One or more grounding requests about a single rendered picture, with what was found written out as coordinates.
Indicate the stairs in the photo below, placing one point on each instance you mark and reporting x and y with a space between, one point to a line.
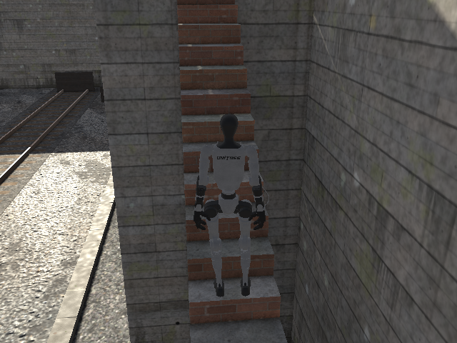
213 83

